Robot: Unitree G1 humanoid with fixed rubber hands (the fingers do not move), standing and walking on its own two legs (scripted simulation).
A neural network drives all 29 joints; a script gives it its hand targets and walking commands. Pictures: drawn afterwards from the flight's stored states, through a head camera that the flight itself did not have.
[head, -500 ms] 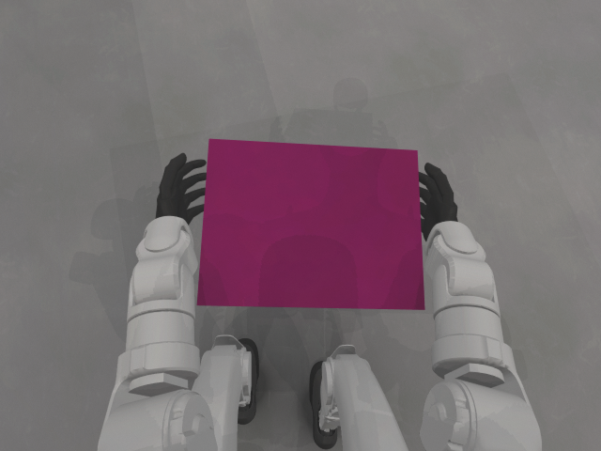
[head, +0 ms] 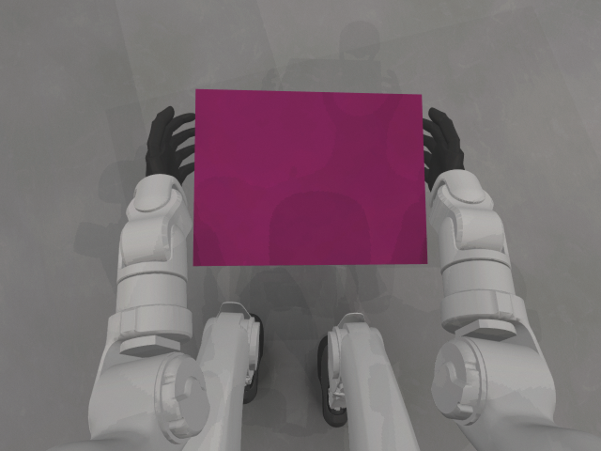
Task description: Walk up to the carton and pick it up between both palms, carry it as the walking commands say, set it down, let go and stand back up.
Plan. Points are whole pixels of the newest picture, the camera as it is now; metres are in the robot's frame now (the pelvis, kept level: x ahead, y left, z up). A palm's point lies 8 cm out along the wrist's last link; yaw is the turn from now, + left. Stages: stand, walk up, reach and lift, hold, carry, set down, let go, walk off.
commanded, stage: set down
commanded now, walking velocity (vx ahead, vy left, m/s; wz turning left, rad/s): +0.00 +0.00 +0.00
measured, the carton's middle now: (302, 196) +0.45 +0.01 -0.16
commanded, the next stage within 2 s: none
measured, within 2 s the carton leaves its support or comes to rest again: neither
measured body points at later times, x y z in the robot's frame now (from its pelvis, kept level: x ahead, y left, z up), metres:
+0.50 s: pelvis -0.03 +0.00 -0.07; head +0.29 +0.00 +0.24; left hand +0.49 +0.18 -0.18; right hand +0.50 -0.17 -0.18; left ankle +0.11 +0.12 -0.54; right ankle +0.06 -0.10 -0.54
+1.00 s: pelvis -0.05 +0.00 -0.13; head +0.32 -0.01 +0.12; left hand +0.52 +0.18 -0.27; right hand +0.54 -0.17 -0.27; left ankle +0.11 +0.12 -0.54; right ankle +0.06 -0.10 -0.54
